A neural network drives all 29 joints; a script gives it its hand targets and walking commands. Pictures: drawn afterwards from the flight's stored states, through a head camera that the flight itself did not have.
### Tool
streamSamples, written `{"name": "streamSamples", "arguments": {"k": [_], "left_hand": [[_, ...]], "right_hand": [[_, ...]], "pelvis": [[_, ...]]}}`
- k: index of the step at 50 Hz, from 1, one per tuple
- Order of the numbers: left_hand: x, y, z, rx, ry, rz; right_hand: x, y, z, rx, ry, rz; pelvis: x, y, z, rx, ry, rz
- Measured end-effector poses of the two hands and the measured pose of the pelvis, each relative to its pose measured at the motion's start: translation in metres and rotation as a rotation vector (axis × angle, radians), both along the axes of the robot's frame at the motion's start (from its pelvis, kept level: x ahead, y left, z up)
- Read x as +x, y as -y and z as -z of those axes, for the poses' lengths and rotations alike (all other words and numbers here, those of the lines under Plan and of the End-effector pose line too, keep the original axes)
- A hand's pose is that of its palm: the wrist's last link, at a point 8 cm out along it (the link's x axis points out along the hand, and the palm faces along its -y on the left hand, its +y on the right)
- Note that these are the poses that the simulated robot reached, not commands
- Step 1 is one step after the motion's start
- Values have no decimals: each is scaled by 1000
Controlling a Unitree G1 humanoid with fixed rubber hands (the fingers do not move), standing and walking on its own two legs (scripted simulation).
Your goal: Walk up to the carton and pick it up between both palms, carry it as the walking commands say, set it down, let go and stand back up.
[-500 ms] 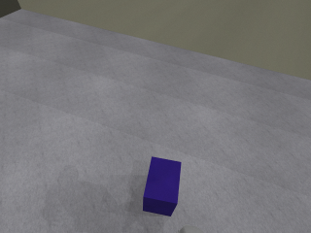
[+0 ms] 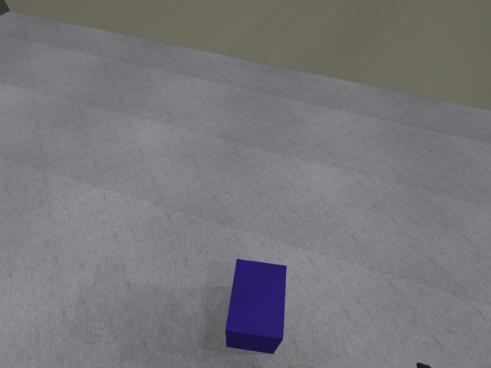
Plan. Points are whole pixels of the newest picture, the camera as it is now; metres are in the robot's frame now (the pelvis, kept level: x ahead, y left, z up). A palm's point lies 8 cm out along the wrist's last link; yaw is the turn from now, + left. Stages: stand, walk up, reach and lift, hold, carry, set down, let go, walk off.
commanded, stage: walk up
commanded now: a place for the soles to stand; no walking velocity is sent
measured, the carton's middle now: (255, 307) +0.39 -0.04 -0.63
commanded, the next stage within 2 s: none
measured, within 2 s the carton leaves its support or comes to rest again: neither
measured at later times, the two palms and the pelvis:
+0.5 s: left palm out of the picture +0.06 +0.26 -0.11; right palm out of the picture +0.08 -0.35 -0.11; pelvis -0.02 -0.04 -0.01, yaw -1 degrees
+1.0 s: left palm out of the picture +0.06 +0.26 -0.11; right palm out of the picture +0.07 -0.35 -0.11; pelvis -0.02 -0.04 -0.01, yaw -1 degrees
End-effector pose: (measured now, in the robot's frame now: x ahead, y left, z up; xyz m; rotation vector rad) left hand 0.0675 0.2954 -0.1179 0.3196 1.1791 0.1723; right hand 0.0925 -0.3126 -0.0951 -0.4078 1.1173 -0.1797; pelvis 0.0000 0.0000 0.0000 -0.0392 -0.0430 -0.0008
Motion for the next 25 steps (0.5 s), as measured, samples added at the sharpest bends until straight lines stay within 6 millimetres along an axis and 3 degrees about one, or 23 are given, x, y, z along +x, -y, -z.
{"name": "streamSamples", "arguments": {"k": [7,25], "left_hand": [[13,14,3,2,22,11],[-9,33,-4,36,23,3]], "right_hand": [[2,14,6,-1,-1,10],[-16,35,17,30,6,22]], "pelvis": [[3,13,5,10,7,6],[-15,36,7,42,18,7]]}}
